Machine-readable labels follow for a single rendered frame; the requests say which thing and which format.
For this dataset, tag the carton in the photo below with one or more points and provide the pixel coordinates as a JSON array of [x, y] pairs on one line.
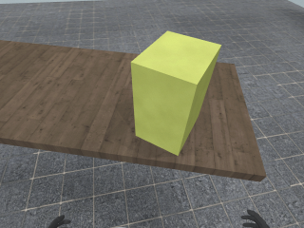
[[169, 82]]

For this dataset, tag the table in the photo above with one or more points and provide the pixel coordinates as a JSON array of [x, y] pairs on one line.
[[79, 101]]

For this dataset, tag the right robot hand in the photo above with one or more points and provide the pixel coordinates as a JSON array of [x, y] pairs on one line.
[[259, 221]]

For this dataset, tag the left robot hand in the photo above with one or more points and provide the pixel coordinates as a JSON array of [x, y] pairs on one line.
[[59, 221]]

